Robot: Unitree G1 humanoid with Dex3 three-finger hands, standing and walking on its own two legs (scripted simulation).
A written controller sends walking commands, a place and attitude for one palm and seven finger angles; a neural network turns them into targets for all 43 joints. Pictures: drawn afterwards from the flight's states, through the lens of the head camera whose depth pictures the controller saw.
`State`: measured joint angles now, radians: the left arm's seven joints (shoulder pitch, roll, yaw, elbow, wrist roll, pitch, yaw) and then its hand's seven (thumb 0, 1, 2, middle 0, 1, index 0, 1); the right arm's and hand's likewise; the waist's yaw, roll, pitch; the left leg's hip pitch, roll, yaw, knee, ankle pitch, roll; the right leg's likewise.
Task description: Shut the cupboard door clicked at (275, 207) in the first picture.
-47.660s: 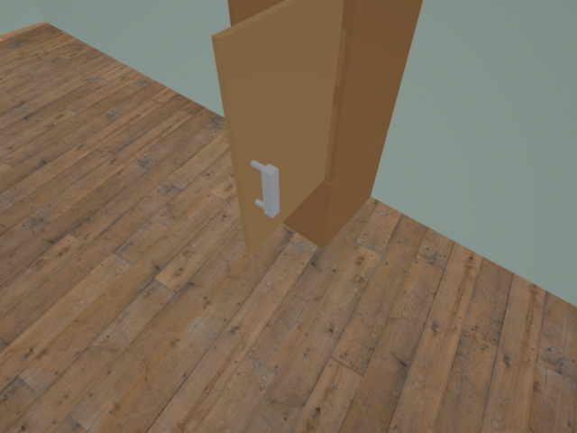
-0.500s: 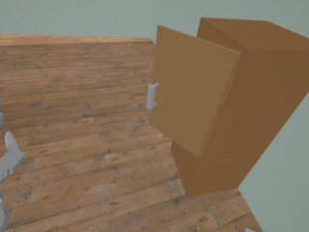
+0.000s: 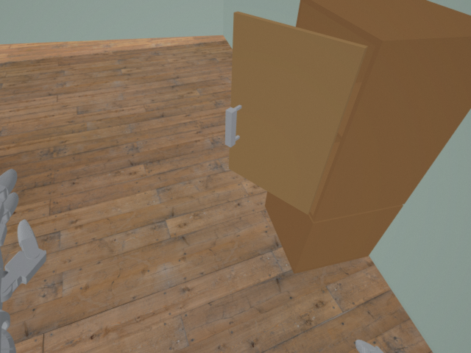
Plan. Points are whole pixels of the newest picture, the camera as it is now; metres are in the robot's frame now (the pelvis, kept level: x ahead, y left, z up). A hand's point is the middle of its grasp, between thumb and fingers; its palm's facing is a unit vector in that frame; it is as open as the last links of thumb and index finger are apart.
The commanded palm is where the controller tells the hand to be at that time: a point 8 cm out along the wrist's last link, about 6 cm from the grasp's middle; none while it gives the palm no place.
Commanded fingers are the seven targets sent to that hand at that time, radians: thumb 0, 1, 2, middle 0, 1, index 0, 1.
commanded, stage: stop stepping back and stand still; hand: left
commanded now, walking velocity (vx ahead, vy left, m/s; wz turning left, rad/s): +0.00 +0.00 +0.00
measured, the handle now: (234, 125) +0.86 +0.05 -0.09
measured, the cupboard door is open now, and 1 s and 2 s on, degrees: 36 36 36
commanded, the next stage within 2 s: let the arm hang, fingers relaxed in 0.04 s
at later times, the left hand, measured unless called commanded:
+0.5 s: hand out of the picture +0.06 +0.17 -0.16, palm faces +0.01 -0.99 -0.16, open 7.0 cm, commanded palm none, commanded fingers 0.00 0.90 0.90 -0.20 -0.30 -0.20 -0.30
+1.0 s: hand out of the picture -0.05 +0.19 -0.16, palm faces -0.01 -0.98 -0.19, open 7.4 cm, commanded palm none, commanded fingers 0.00 0.90 0.90 -0.20 -0.30 -0.20 -0.30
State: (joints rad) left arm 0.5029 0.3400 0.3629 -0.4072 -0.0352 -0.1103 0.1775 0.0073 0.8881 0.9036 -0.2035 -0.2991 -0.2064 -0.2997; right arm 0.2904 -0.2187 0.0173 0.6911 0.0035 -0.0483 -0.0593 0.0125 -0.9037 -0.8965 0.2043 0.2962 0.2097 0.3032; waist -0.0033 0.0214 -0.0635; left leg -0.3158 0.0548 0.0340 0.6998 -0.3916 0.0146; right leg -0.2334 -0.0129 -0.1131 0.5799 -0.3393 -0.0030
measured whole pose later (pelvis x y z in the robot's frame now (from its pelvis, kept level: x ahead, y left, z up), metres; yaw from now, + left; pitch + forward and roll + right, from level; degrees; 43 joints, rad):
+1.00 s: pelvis -0.03 +0.01 +0.02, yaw -1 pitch -3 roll +0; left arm 0.33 0.17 0.00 1.13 0.02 0.02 0.02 0.00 0.91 0.90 -0.20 -0.30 -0.20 -0.30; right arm 0.32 -0.14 0.00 1.12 -0.02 0.01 -0.02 0.00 -0.91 -0.90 0.20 0.30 0.21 0.30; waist -0.01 0.00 0.02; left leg -0.18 0.00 0.08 0.42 -0.19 0.04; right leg -0.15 -0.04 -0.04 0.41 -0.20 0.03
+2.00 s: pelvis -0.02 +0.00 +0.02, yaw -1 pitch -2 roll +0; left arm 0.20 0.25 0.01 1.12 0.02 0.00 0.01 0.00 0.90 0.90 -0.20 -0.30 -0.20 -0.30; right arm 0.21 -0.24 -0.02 1.12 -0.02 0.00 -0.02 0.00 -0.91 -0.90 0.20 0.30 0.20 0.30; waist -0.01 -0.01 0.05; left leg -0.17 0.01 0.08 0.38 -0.17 0.02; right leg -0.13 -0.03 -0.04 0.36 -0.19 0.01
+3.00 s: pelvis -0.03 -0.03 +0.01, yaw +33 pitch +0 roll +1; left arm 0.25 0.21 0.05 0.88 0.03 0.02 0.02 0.00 0.90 0.90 -0.20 -0.30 -0.20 -0.30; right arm 0.15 -0.26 -0.07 0.92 -0.02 0.08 0.03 0.01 -0.91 -0.90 0.19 0.29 0.20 0.30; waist -0.01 -0.03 0.13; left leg -0.39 0.02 0.05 0.79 -0.42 -0.04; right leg -0.16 -0.13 -0.17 0.56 -0.38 0.03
